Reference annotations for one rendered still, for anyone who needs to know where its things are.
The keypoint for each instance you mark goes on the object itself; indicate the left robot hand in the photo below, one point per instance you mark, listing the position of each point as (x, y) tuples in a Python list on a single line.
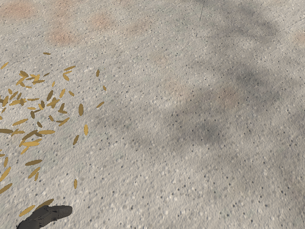
[(44, 215)]

